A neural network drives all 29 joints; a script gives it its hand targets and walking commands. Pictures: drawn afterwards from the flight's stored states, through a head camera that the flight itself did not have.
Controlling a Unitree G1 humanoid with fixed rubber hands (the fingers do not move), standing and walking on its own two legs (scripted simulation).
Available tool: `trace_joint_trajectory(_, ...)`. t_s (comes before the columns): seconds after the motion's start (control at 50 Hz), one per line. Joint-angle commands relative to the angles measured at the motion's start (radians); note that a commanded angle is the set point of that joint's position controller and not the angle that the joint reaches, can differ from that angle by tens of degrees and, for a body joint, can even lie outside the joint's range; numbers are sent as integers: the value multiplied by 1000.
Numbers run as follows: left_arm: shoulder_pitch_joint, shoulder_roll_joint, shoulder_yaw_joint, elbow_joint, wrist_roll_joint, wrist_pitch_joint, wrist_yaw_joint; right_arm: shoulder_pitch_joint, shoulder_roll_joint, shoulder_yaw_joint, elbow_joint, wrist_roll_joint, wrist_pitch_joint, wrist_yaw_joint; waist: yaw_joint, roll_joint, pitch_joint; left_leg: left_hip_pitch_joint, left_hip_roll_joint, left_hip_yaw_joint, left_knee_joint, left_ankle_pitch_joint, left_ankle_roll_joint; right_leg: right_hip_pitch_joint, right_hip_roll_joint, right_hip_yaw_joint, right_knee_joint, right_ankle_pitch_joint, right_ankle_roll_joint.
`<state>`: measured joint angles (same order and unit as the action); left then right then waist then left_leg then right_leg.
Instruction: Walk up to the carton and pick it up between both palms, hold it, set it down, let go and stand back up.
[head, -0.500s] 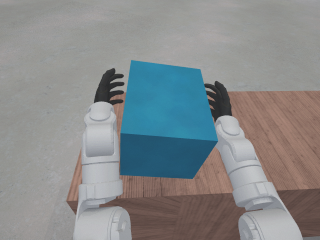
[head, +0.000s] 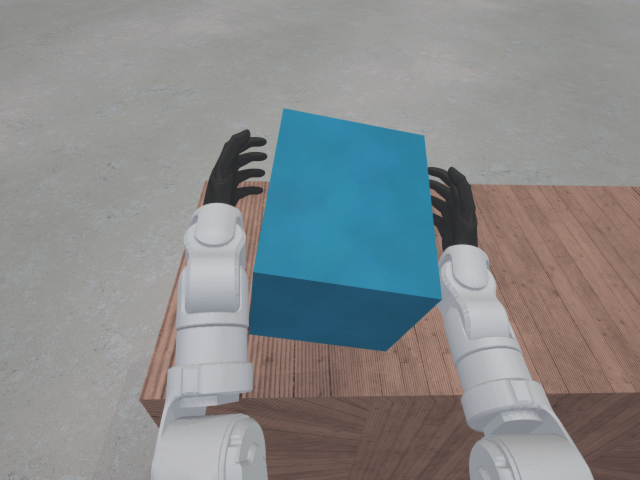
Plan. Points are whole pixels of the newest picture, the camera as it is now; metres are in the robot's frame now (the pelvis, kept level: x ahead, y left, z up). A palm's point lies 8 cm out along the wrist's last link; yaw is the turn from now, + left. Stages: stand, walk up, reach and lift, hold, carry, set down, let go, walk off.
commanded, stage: set down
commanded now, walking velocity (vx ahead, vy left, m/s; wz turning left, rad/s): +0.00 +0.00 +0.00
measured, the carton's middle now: (336, 234) +0.38 -0.01 +0.12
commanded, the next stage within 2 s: none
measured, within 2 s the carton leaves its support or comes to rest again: neither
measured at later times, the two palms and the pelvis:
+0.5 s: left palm (243, 214) +0.40 +0.11 +0.15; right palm (455, 246) +0.36 -0.16 +0.11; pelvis +0.03 +0.00 +0.00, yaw +1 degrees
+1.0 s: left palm (259, 218) +0.41 +0.09 +0.13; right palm (461, 256) +0.37 -0.18 +0.09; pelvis +0.02 +0.00 +0.00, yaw +0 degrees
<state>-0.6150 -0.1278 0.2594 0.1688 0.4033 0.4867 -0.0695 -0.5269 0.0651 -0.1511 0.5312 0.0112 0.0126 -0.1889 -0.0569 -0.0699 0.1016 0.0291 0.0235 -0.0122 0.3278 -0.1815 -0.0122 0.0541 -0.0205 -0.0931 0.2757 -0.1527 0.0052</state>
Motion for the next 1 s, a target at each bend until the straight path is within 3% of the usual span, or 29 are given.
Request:
trace_joint_trajectory(0.0, -360, -433, -398, 39, -95, -50, -126, -693, 357, 366, -198, -10, -157, 113, -26, 75, -268, 10, -43, 81, -64, 164, -4, 98, 54, -70, -32, 139, 24)
trace_joint_trajectory(0.08, -368, -430, -411, 23, -115, -66, -122, -722, 369, 413, -236, 5, -184, 103, -9, 36, -315, -23, -48, 80, -52, 189, 12, 138, 46, -62, -19, 217, 34)
trace_joint_trajectory(0.14, -392, -465, -504, -49, -164, -106, -104, -756, 394, 469, -331, 25, -222, 88, -38, 41, -473, 48, -44, 61, 6, 356, -10, 169, 56, -64, 14, 411, 42)
trace_joint_trajectory(0.16, -384, -476, -530, -61, -174, -120, -95, -753, 396, 500, -350, 38, -228, 85, -34, 52, -509, 68, -42, 51, 26, 429, -21, 180, 61, -63, 22, 469, 38)
trace_joint_trajectory(0.24, -335, -463, -538, -70, -155, -120, -75, -673, 372, 517, -300, 66, -207, 80, -30, 89, -475, 74, -39, 34, 36, 478, -39, 166, 63, -57, 23, 470, 30)
trace_joint_trajectory(0.28, -322, -448, -533, -86, -152, -114, -76, -637, 368, 515, -286, 67, -197, 76, -46, 89, -462, 75, -44, 38, 38, 469, -34, 175, 57, -50, 19, 491, 32)
trace_joint_trajectory(0.36, -306, -427, -473, -36, -118, -97, -91, -598, 348, 457, -220, 54, -178, 77, -45, 82, -356, 21, -43, 43, -12, 345, -27, 158, 50, -56, 9, 415, 42)
trace_joint_trajectory(0.4, -280, -433, -467, -24, -112, -94, -94, -603, 346, 472, -233, 55, -183, 79, -33, 81, -350, 37, -41, 41, 0, 392, -29, 168, 53, -55, 10, 452, 38)
trace_joint_trajectory(0.48, -308, -450, -506, -42, -130, -108, -90, -635, 355, 468, -270, 58, -203, 73, -56, 103, -400, 65, -39, 36, 31, 458, -44, 147, 57, -60, 16, 501, 37)
trace_joint_trajectory(0.58, -327, -449, -494, -17, -143, -130, -82, -651, 359, 465, -278, 50, -209, 80, -40, 86, -432, 46, -41, 37, 21, 413, -37, 143, 59, -64, 21, 486, 40)
trace_joint_trajectory(0.66, -344, -453, -472, 51, -136, -153, -80, -643, 363, 421, -215, 17, -207, 91, -48, 74, -396, 36, -32, 34, 2, 372, -35, 114, 57, -60, 14, 457, 41)
trace_joint_trajectory(0.74, -356, -447, -425, 126, -118, -162, -89, -622, 336, 344, -119, -19, -210, 98, -53, 82, -344, 27, -28, 45, -22, 292, -39, 73, 53, -70, -13, 339, 36)
trace_joint_trajectory(0.78, -420, -467, -448, 120, -142, -198, -78, -686, 354, 342, -152, -23, -240, 104, -47, 89, -466, 48, -27, 40, 0, 338, -48, 66, 58, -77, 3, 386, 36)
trace_joint_trajectory(0.84, -421, -491, -445, 168, -135, -233, -60, -703, 374, 336, -119, -30, -257, 111, -44, 92, -477, 71, -27, 40, 20, 391, -50, 63, 68, -73, 5, 430, 28)
trace_joint_trajectory(0.86, -412, -486, -428, 185, -128, -236, -62, -700, 382, 340, -118, -39, -256, 111, -41, 67, -474, 59, -31, 44, 18, 383, -39, 86, 64, -69, 7, 458, 35)
trace_joint_trajectory(0.98, -435, -453, -328, 290, -98, -244, -85, -697, 392, 275, -21, -74, -246, 116, -28, 43, -411, -65, -41, 67, -44, 205, -8, 130, 41, -48, 14, 440, 55)
